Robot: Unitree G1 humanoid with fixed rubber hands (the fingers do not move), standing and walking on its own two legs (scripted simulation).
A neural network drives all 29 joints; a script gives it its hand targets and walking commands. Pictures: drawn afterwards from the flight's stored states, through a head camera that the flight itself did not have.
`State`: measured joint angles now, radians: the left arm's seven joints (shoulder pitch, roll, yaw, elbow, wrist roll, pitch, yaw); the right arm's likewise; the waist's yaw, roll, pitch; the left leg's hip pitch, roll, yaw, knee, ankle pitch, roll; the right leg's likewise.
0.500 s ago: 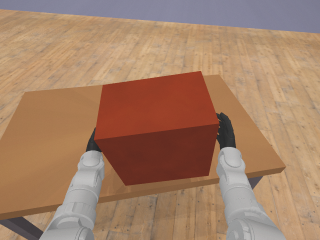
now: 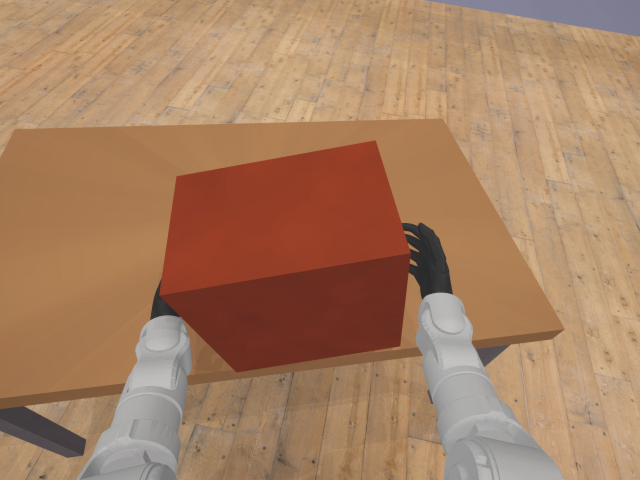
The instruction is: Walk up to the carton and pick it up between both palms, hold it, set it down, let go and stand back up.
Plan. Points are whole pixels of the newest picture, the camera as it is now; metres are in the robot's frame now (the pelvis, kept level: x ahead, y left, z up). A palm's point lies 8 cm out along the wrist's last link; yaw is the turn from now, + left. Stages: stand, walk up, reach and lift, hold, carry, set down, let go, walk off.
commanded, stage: set down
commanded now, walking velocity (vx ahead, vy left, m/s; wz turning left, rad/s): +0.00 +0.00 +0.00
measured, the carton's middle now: (298, 269) +0.42 +0.03 -0.01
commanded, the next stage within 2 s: none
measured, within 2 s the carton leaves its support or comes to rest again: rests again in 0.90 s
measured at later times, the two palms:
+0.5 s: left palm (207, 304) +0.36 +0.15 -0.01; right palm (475, 299) +0.36 -0.20 +0.03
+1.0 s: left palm (200, 289) +0.39 +0.17 -0.03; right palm (443, 308) +0.38 -0.19 -0.04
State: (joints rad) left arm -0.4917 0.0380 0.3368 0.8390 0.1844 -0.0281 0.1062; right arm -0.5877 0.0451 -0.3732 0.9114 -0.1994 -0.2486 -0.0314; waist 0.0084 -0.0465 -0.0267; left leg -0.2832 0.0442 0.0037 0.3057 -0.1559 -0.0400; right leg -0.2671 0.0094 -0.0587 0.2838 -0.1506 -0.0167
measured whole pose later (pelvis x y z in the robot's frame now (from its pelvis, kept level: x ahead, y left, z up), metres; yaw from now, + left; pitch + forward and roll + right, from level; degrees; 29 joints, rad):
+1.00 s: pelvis +0.00 +0.01 -0.02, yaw -1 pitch +24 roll +0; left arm -0.78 0.11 0.27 1.43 -0.01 -0.51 0.10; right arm -0.71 -0.08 -0.47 1.20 -0.29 -0.48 0.00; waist -0.01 0.07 -0.20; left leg -0.68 0.04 0.02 0.46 -0.19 -0.02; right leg -0.68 0.00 -0.04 0.44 -0.18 -0.01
